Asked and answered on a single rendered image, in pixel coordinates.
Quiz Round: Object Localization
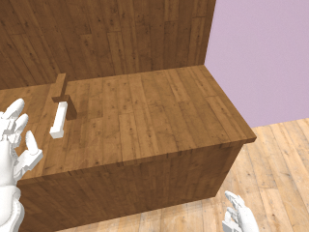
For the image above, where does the robot left forearm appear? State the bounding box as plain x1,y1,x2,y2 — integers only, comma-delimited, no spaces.
0,186,25,232

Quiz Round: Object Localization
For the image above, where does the counter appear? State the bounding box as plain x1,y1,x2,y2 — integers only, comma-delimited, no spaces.
0,0,257,232

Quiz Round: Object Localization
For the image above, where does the right robot hand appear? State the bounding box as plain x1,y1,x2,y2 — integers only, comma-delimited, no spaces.
222,190,260,232

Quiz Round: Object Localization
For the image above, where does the tap lever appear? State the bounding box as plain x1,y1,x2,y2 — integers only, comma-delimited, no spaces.
49,101,68,139

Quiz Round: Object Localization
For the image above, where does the left robot hand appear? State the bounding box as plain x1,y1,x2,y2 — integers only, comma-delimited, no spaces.
0,99,43,187

